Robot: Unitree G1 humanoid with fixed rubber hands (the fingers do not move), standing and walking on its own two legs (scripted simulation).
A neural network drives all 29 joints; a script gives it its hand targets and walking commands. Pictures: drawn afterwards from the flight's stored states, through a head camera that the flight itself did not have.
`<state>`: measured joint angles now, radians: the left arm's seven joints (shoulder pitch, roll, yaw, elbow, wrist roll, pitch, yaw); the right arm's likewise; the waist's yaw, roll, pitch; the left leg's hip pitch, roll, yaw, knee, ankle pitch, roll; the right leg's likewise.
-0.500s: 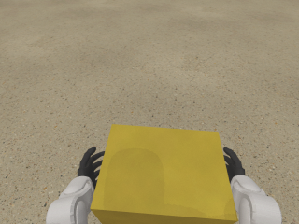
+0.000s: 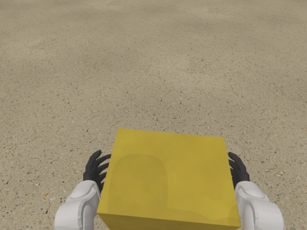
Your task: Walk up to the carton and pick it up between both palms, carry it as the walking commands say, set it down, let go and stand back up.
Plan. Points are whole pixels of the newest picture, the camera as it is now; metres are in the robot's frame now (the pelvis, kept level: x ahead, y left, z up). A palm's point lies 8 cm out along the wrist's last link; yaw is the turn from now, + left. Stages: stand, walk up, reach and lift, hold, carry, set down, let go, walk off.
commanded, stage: carry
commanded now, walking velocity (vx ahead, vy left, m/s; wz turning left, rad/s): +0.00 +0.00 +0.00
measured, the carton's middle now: (164, 192) +0.25 +0.00 -0.02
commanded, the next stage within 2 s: hold in 0.22 s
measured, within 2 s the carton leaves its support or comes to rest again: neither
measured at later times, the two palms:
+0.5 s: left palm (96, 181) +0.26 +0.17 +0.03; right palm (230, 178) +0.27 -0.17 +0.01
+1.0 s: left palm (106, 183) +0.24 +0.14 +0.04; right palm (243, 177) +0.27 -0.21 +0.02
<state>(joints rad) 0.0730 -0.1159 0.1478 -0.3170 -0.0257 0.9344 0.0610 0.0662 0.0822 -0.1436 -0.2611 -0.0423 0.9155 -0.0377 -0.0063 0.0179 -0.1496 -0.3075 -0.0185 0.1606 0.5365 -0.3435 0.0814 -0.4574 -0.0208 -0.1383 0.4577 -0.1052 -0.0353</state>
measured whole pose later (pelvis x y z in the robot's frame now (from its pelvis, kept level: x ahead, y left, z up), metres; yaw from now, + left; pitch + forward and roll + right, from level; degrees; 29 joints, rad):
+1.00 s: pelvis +0.00 -0.04 +0.01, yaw +5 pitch -1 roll +1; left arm -0.02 -0.05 0.10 0.02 0.05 0.69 -0.01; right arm 0.00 0.00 -0.10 -0.02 -0.04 0.72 -0.08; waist -0.01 0.05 -0.03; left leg -0.14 -0.03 0.06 0.45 -0.29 0.04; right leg -0.30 0.01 -0.12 0.45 -0.14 -0.07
